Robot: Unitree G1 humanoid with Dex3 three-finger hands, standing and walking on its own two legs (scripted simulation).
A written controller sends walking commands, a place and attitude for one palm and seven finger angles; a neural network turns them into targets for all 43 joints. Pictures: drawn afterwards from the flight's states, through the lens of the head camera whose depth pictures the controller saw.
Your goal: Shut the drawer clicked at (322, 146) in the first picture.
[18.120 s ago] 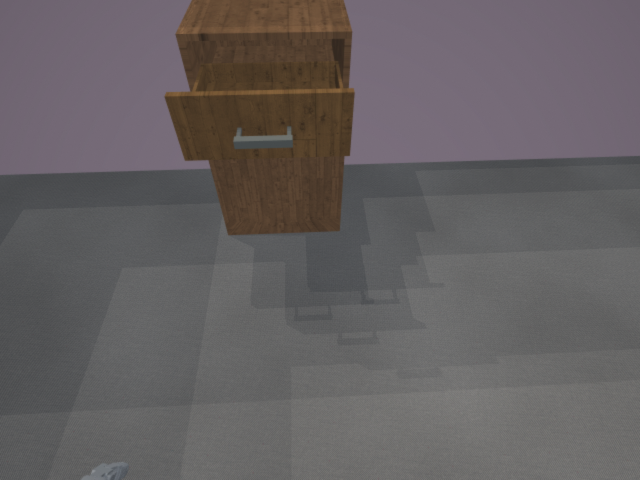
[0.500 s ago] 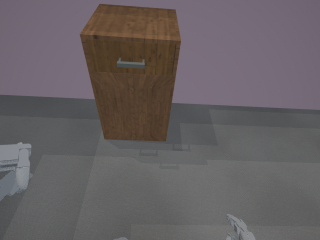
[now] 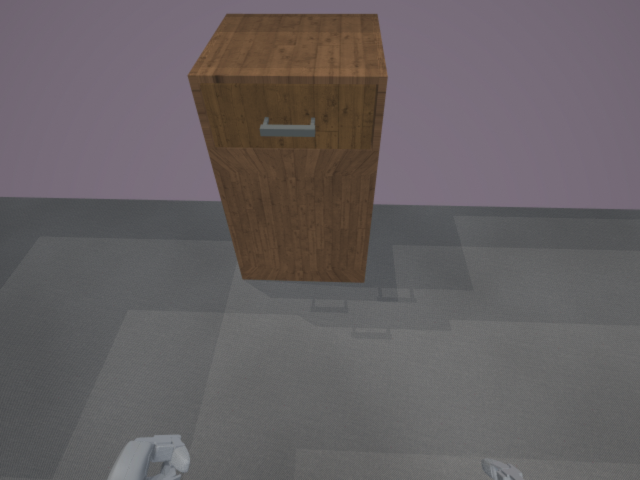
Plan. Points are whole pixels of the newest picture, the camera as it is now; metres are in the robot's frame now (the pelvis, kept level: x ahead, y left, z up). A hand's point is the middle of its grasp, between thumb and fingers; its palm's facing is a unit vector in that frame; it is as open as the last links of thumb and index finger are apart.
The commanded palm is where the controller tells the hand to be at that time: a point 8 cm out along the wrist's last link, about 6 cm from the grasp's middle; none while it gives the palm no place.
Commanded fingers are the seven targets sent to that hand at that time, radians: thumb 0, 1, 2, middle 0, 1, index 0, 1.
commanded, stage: let the arm hang, fingers relaxed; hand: left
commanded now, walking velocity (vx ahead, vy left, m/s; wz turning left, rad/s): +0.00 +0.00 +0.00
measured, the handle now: (288, 125) +0.93 +0.10 -0.05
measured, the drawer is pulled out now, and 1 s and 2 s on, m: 0.00 0.00 0.00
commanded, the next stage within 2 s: look to check the result in 0.88 s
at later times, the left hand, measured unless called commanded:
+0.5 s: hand out of the picture -0.01 +0.21 -0.15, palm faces -0.01 -0.97 -0.26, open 6.6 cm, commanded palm none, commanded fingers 0.00 0.90 0.90 -0.20 -0.30 -0.20 -0.30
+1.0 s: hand out of the picture +0.09 +0.21 -0.14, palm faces -0.04 -0.96 -0.27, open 7.3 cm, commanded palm none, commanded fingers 0.00 0.90 0.90 -0.20 -0.30 -0.20 -0.30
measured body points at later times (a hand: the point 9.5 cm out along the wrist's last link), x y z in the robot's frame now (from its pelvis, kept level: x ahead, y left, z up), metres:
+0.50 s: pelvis +0.01 +0.01 +0.02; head +0.03 +0.00 +0.47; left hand +0.00 +0.26 -0.13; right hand +0.00 -0.23 -0.14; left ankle +0.06 +0.12 -0.72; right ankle +0.01 -0.10 -0.72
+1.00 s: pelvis +0.03 +0.00 +0.02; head +0.04 -0.01 +0.47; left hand +0.09 +0.26 -0.12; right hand +0.05 -0.25 -0.14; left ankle +0.06 +0.12 -0.72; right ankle +0.01 -0.10 -0.72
